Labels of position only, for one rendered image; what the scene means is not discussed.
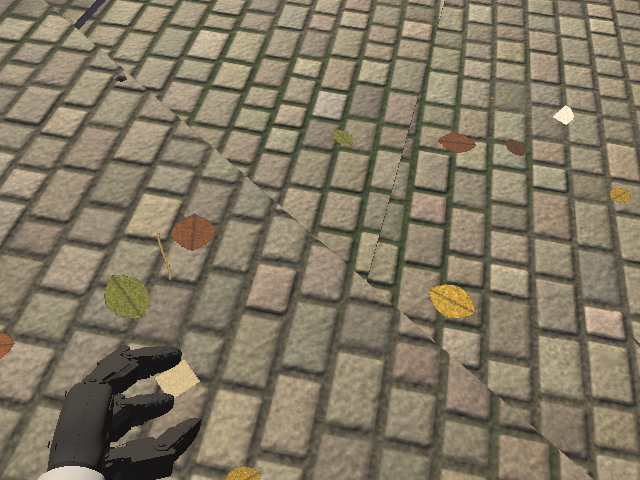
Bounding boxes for left robot hand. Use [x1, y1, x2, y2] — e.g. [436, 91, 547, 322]
[47, 345, 202, 480]

